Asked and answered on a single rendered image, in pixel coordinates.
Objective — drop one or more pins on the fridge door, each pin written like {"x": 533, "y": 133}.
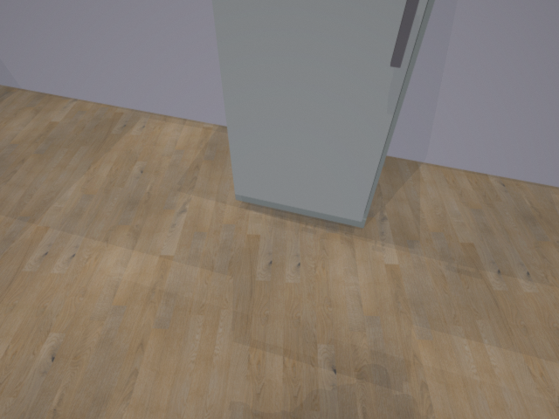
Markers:
{"x": 309, "y": 96}

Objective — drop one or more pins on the handle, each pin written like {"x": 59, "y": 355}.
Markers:
{"x": 404, "y": 32}

